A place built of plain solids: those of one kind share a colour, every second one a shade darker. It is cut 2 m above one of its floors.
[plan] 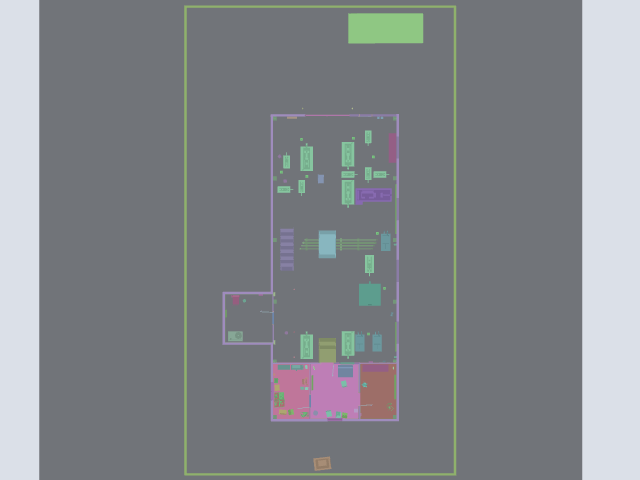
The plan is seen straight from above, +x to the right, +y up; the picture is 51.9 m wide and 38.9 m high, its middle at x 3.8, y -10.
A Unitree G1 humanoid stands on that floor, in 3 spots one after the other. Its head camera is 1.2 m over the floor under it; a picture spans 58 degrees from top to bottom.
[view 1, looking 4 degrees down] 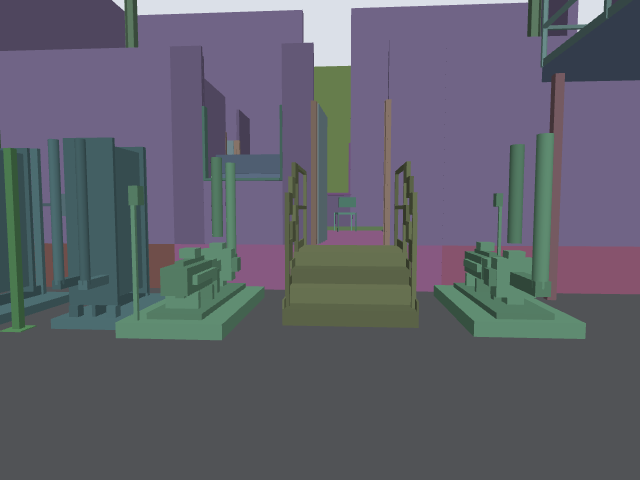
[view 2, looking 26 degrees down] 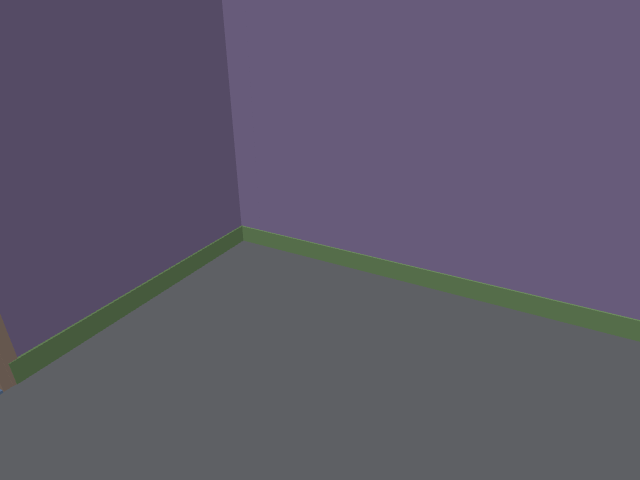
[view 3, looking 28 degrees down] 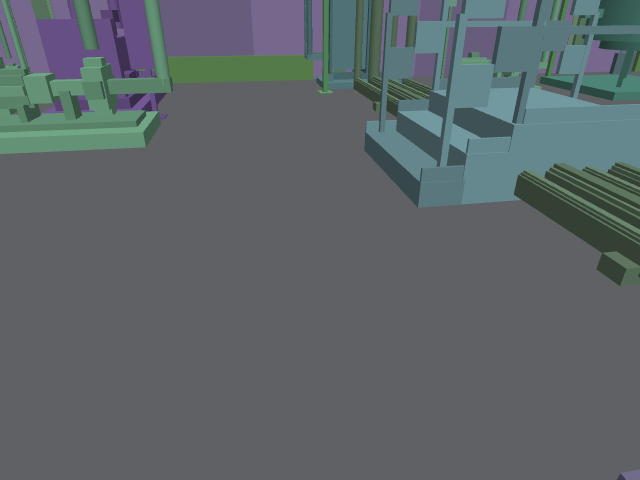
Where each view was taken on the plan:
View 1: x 4.40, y -13.55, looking -86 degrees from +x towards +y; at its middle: door_leaf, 6.68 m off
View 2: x -1.65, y -16.35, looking -62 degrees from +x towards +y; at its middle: wall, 2.46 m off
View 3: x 1.13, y -8.09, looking -10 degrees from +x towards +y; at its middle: ground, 2.56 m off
